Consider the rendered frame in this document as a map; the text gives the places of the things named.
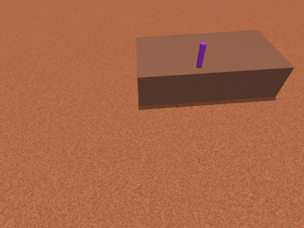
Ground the can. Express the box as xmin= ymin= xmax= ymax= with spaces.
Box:
xmin=197 ymin=42 xmax=207 ymax=67

